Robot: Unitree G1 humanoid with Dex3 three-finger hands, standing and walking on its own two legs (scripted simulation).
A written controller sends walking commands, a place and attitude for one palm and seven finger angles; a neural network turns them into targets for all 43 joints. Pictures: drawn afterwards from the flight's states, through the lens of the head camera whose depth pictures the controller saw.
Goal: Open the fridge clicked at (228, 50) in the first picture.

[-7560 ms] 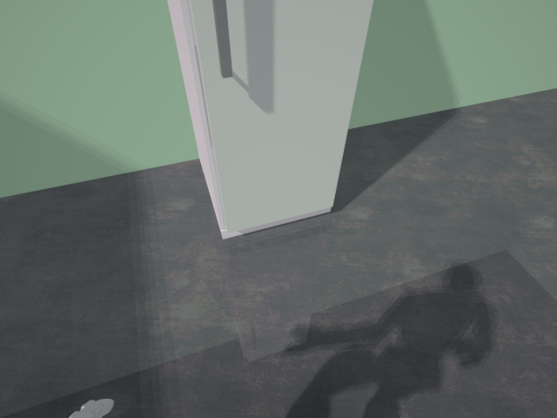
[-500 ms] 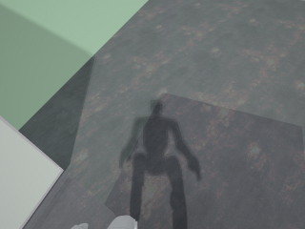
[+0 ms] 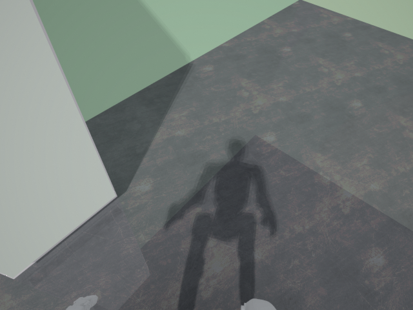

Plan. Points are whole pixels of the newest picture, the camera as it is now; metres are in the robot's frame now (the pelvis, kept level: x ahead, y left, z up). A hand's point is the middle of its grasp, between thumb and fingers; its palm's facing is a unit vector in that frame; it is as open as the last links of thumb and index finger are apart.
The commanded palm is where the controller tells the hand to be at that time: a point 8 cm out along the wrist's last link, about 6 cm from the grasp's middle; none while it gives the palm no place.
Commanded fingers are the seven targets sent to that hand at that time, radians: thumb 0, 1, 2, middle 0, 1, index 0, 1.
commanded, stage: turn to face it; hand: left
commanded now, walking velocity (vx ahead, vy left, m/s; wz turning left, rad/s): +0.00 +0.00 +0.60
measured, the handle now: out of the picture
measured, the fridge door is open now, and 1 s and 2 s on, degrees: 0 0 0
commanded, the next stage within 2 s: take the last steps up to it in 1.38 s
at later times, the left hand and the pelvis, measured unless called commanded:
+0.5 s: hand out of the picture +0.02 +0.15 -0.14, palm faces +0.31 -0.91 -0.30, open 7.4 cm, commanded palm none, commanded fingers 0.00 0.90 0.90 -0.20 -0.30 -0.20 -0.30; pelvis -0.01 -0.06 +0.00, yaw +19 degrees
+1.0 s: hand out of the picture -0.10 +0.22 -0.16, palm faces +0.60 -0.75 -0.26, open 7.4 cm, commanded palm none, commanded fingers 0.00 0.90 0.90 -0.20 -0.30 -0.20 -0.30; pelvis -0.04 -0.01 +0.00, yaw +36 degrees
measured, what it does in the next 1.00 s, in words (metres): steps on the spot, turning left: right foot, then left foot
